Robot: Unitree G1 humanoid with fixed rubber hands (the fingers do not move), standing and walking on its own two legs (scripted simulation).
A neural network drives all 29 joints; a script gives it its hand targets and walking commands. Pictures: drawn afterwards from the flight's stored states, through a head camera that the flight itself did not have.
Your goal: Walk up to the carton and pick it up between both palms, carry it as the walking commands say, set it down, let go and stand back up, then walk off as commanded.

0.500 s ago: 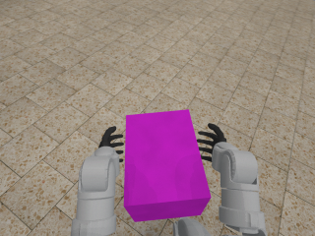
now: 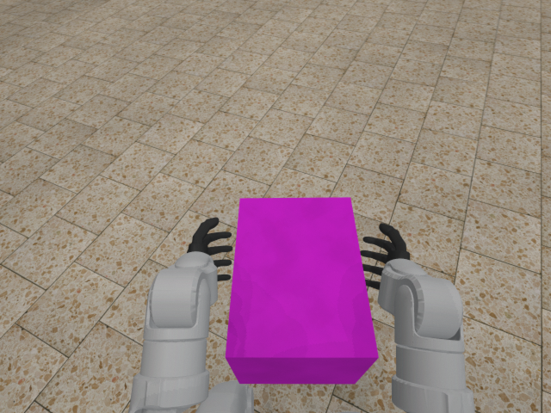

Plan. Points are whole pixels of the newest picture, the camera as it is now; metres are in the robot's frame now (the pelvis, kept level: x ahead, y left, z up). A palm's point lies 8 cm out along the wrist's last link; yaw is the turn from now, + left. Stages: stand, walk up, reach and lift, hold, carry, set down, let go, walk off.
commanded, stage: carry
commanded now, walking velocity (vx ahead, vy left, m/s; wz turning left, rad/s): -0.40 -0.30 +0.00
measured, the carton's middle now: (296, 289) +0.31 -0.03 -0.04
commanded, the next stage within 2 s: none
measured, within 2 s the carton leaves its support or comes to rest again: neither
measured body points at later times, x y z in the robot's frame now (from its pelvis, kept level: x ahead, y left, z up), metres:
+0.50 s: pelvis -0.23 -0.11 +0.01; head -0.20 -0.06 +0.45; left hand +0.08 +0.04 +0.08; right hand +0.10 -0.22 +0.09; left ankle -0.14 +0.02 -0.73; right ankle -0.25 -0.34 -0.64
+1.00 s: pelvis -0.46 -0.26 -0.01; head -0.45 -0.22 +0.44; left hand -0.16 -0.11 +0.06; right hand -0.14 -0.38 +0.08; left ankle -0.50 -0.18 -0.74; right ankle -0.34 -0.34 -0.72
